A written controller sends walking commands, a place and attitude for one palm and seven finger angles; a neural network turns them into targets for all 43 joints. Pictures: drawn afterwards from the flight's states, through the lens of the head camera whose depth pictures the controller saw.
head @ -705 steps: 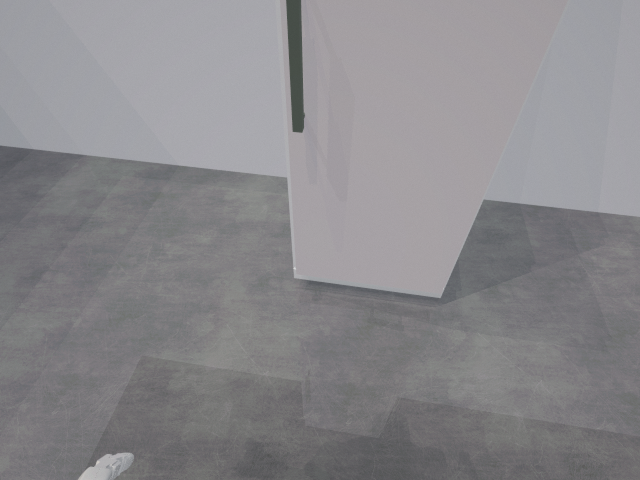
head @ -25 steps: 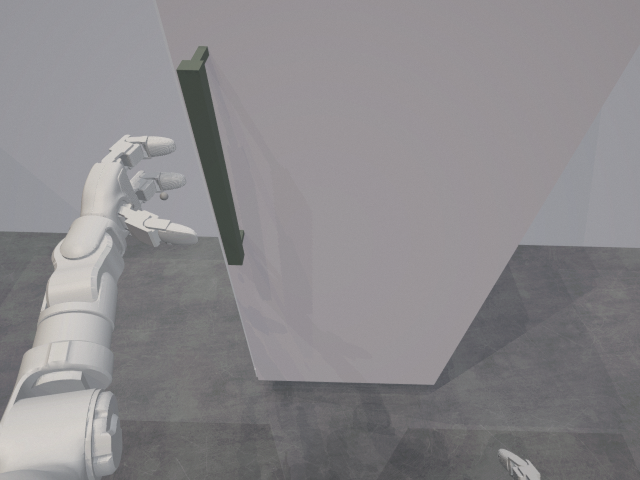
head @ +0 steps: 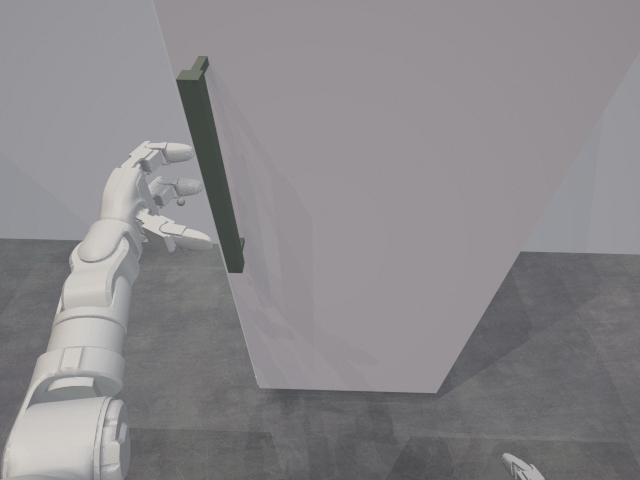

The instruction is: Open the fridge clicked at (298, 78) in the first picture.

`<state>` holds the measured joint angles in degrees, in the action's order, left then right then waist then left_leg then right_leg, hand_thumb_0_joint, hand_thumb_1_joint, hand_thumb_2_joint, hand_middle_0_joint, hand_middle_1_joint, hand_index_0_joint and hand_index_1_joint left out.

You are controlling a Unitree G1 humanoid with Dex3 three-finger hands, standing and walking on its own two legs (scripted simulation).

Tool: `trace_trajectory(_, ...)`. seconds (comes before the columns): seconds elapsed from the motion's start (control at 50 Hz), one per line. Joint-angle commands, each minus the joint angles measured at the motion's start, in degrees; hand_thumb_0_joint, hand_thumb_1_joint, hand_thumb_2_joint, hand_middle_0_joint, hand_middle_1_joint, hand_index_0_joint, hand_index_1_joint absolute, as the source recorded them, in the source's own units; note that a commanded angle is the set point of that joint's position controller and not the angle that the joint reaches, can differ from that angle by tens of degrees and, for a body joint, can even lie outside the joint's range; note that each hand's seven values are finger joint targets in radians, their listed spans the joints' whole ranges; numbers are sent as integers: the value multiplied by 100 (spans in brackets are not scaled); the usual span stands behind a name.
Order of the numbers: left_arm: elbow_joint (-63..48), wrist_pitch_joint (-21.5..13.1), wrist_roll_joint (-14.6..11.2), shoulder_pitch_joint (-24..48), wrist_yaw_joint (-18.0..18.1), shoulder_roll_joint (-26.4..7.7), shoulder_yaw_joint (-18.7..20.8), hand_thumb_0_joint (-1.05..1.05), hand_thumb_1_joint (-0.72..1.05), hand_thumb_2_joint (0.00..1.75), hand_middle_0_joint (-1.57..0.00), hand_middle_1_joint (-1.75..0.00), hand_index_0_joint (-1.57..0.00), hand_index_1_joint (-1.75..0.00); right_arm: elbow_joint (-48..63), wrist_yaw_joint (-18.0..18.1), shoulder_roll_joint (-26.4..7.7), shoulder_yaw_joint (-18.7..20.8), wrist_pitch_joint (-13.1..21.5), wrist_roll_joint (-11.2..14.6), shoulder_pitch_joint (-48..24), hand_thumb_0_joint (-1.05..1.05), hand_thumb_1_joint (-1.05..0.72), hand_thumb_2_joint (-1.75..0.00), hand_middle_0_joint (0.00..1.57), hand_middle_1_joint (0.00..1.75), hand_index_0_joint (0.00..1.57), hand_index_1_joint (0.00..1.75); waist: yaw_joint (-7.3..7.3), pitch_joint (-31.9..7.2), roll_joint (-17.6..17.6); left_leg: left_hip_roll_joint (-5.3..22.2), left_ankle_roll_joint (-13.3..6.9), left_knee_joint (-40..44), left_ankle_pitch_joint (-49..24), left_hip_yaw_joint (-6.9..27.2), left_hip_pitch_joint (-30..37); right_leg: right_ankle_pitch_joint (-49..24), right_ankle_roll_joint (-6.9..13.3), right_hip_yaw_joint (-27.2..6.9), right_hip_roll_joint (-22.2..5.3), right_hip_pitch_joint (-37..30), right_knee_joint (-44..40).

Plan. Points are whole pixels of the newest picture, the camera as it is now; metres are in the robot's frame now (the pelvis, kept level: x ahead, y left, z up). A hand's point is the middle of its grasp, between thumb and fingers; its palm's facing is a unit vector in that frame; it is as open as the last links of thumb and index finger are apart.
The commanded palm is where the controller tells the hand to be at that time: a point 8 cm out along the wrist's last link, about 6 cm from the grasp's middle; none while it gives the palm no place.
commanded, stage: feel for the door with the fingertips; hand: left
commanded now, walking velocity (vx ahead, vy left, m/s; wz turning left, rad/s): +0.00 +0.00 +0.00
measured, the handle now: (221, 182) +0.47 +0.15 +0.14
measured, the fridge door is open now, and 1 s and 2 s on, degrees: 0 0 0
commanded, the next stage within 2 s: slide the fingers in behind the handle in 0.60 s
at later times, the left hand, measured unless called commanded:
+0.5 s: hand (198, 190) +0.42 +0.17 +0.16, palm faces +0.03 -1.00 -0.01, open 14.0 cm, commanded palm +0.40 +0.22 +0.15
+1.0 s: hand (206, 194) +0.42 +0.16 +0.15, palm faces +0.02 -1.00 -0.01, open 13.8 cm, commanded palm +0.40 +0.21 +0.15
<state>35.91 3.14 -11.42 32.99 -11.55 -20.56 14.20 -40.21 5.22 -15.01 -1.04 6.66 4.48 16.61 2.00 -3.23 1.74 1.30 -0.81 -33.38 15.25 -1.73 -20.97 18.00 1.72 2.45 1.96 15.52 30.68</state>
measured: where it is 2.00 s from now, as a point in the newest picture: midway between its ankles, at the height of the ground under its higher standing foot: outside the picture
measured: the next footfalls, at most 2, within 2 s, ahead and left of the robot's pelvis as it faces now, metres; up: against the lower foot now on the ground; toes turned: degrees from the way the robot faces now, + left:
none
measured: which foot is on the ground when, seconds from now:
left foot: down 0.00-1.00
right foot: down 0.00-1.00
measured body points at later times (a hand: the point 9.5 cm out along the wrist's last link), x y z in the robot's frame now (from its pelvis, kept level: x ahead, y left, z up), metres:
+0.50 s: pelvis -0.01 -0.01 +0.00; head +0.01 -0.01 +0.45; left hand +0.41 +0.22 +0.16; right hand +0.11 -0.27 -0.11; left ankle +0.02 +0.11 -0.73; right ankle -0.02 -0.10 -0.73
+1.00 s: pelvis -0.01 +0.00 +0.00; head +0.00 -0.01 +0.45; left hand +0.42 +0.21 +0.16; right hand +0.08 -0.26 -0.11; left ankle +0.02 +0.11 -0.73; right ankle -0.02 -0.10 -0.73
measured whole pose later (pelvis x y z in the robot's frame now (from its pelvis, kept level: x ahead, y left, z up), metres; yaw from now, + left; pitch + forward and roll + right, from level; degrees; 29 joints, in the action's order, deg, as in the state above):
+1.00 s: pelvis -0.01 +0.00 +0.00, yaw +0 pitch +4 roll -1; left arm 45.9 -1.1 -9.7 40.3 -8.0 -18.8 12.9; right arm -41.5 4.2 -14.7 -0.9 6.3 3.9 17.9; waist 3.1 -3.2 2.0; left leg 1.5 -0.7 -33.7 14.2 -1.6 -23.1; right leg 17.4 2.0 2.5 2.2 18.0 31.7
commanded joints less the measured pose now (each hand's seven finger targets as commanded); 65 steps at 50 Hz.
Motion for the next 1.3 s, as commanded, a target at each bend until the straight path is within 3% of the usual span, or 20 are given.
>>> trace_trajectory(0.0,-1462,-202,-116,2509,138,-902,89,0,-50,30,-30,-120,-30,-120,763,64,-767,255,250,-3,-365,0,-90,-90,20,30,20,30,4,-1527,-36,-61,-104,315,-1403,239,1338,-1796,-66,-147,1,83,-420)
trace_trajectory(0.12,-1765,-360,15,2596,481,-628,-31,0,-50,30,-30,-120,-30,-120,736,29,-684,250,256,-65,-428,0,-90,-90,20,30,20,30,-44,-1678,-67,-58,-84,312,-1576,237,1504,-1896,-59,-145,17,32,-372)
trace_trajectory(0.18,-1445,-318,97,2278,589,-1251,511,0,-50,30,-30,-120,-30,-120,688,47,-762,236,158,-102,-430,0,-90,-90,20,30,20,30,-157,-1606,-271,-73,-103,332,-1524,171,1304,-2015,-81,-207,-19,-178,-387)
trace_trajectory(0.24,-1237,-249,161,2812,568,-836,87,0,-50,30,-30,-120,-30,-120,681,57,-664,178,112,-81,-494,0,-90,-90,20,30,20,30,26,-1262,-189,-89,-108,376,-1208,155,1168,-1731,-99,-215,-30,48,-469)
trace_trajectory(0.28,-993,-230,181,2896,571,-1216,347,0,-50,30,-30,-120,-30,-120,660,88,-737,180,73,-97,-464,0,-90,-90,20,30,20,30,18,-1194,-272,-88,-129,380,-1056,156,1086,-1591,-117,-263,-49,45,-526)
trace_trajectory(0.32,-1097,-331,161,3371,495,-1052,132,0,-50,30,-30,-120,-30,-120,664,99,-699,185,87,-84,-472,0,-90,-90,20,30,20,30,113,-1361,-118,-110,-135,360,-1056,156,1180,-1602,-102,-290,-52,69,-525)
trace_trajectory(0.42,-997,-590,41,3395,301,-951,39,0,-50,30,-30,-120,-30,-120,605,81,-717,232,177,-80,-303,0,-90,-90,20,30,20,30,114,-1830,32,-110,-118,249,-1424,181,1400,-2045,-81,-270,-28,-41,-400)
trace_trajectory(0.46,-658,-557,3,3255,243,-1023,131,0,-50,30,-30,-120,-30,-120,552,75,-743,239,175,-64,-234,0,-90,-90,20,30,20,30,125,-1733,-190,-115,-123,248,-1359,183,1248,-2063,-99,-267,-31,-29,-413)
trace_trajectory(0.48,-471,-516,5,3028,228,-1110,226,0,-50,30,-30,-120,-30,-120,568,65,-793,246,160,-70,-207,0,-90,-90,20,30,20,30,45,-1677,-207,-125,-128,275,-1342,173,1183,-2053,-103,-266,-43,-84,-408)
trace_trajectory(0.52,-270,-439,12,3138,232,-1052,184,0,-50,30,-30,-120,-30,-120,542,57,-782,247,151,-48,-190,0,-90,-90,20,30,20,30,104,-1502,-345,-130,-135,287,-1159,159,1005,-1903,-127,-273,-53,29,-448)
trace_trajectory(0.56,-304,-446,53,3421,295,-1053,173,0,-50,30,-30,-120,-30,-120,526,34,-779,256,158,-58,-155,0,-90,-90,20,30,20,30,138,-1482,-286,-132,-141,282,-1084,165,988,-1795,-128,-284,-47,120,-467)
trace_trajectory(0.58,-303,-488,97,3350,333,-1254,311,0,-50,30,-30,-120,-30,-120,550,27,-815,267,147,-73,-142,0,-90,-90,20,30,20,30,70,-1531,-173,-129,-139,293,-1117,165,1016,-1786,-117,-289,-58,46,-443)
trace_trajectory(0.7,-64,-675,188,3790,375,-1088,78,0,-50,30,-30,-120,-30,-120,471,-2,-802,265,163,-71,-37,0,-90,-90,20,30,20,30,239,-1304,-161,-115,-146,273,-873,201,923,-1429,-113,-269,-31,364,-465)
trace_trajectory(0.86,-76,-794,158,3647,349,-921,12,0,-50,30,-30,-120,-30,-120,517,-32,-784,293,224,-70,-1,0,-90,-90,20,30,20,30,181,-1595,-133,-107,-142,249,-799,222,1024,-1258,-93,-247,18,390,-441)
trace_trajectory(0.9,-283,-817,119,3421,362,-933,71,0,-50,30,-30,-120,-30,-120,586,-41,-790,301,228,-59,-40,0,-90,-90,20,30,20,30,84,-1765,-63,-100,-143,268,-978,222,1136,-1420,-67,-221,23,242,-393)
trace_trajectory(0.94,-368,-816,95,3430,369,-847,6,0,-50,30,-30,-120,-30,-120,597,-34,-758,275,238,-54,-95,0,-90,-90,20,30,20,30,102,-1647,-105,-95,-137,287,-884,217,1085,-1328,-74,-216,40,281,-421)
trace_trajectory(1.08,-912,-885,141,3155,581,-1147,307,0,-50,30,-30,-120,-30,-120,661,-24,-745,253,251,-89,-225,0,-90,-90,20,30,20,30,-40,-1684,-66,-86,-142,331,-1036,173,1147,-1506,-77,-243,31,30,-414)
trace_trajectory(1.2,-1140,-716,151,3124,574,-656,-105,0,-50,30,-30,-120,-30,-120,678,-23,-689,259,251,-61,-350,0,-90,-90,20,30,20,30,37,-1587,79,-59,-115,345,-1157,175,1329,-1585,-67,-192,50,125,-427)
trace_trajectory(1.24,-1156,-603,100,3090,546,-396,-282,0,-50,30,-30,-120,-30,-120,665,-17,-673,256,251,-51,-371,0,-90,-90,20,30,20,30,63,-1574,30,-56,-108,342,-1222,192,1413,-1619,-66,-163,62,179,-448)
trace_trajectory(1.28,-977,-490,68,3025,550,-399,-265,0,-50,30,-30,-120,-30,-120,635,-6,-713,246,228,-42,-362,0,-90,-90,20,30,20,30,69,-1406,-126,-52,-101,374,-1126,222,1361,-1491,-70,-143,63,208,-490)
